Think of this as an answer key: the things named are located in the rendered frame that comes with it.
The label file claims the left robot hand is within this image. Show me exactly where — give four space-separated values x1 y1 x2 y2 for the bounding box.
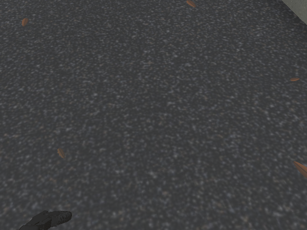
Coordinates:
19 210 72 230

